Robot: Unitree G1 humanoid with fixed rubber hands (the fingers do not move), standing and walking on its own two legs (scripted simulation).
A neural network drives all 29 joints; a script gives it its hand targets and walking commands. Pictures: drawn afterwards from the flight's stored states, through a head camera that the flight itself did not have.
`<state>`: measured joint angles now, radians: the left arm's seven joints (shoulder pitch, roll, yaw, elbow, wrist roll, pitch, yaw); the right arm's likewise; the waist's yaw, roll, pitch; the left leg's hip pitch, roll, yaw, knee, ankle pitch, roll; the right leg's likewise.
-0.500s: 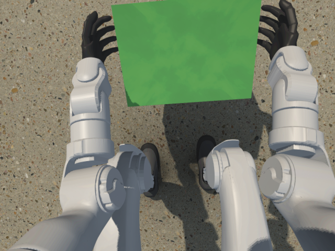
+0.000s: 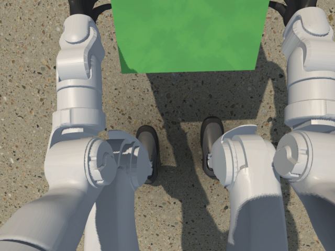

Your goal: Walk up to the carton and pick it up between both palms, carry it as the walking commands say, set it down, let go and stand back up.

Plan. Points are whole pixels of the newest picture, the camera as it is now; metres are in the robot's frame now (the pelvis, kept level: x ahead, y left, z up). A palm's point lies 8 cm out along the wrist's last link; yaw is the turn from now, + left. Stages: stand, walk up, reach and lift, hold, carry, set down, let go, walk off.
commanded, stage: set down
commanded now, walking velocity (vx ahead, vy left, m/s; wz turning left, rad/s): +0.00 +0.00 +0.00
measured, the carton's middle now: (186, 14) +0.54 -0.05 -0.27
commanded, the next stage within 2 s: none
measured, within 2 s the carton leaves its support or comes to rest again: rests again in 1.74 s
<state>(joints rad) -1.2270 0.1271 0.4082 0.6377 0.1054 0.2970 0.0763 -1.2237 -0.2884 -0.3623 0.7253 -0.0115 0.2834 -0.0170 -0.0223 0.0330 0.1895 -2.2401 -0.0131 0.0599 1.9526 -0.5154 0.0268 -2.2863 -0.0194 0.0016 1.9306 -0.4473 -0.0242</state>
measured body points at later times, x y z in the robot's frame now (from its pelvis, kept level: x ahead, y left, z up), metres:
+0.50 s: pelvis +0.01 +0.00 -0.04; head +0.39 -0.04 +0.20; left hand +0.56 +0.13 -0.23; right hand +0.53 -0.25 -0.24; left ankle +0.11 +0.10 -0.39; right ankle +0.13 -0.12 -0.39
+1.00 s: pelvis +0.01 +0.00 -0.04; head +0.39 -0.03 +0.18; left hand +0.57 +0.14 -0.24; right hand +0.54 -0.24 -0.25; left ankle +0.11 +0.10 -0.39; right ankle +0.13 -0.12 -0.39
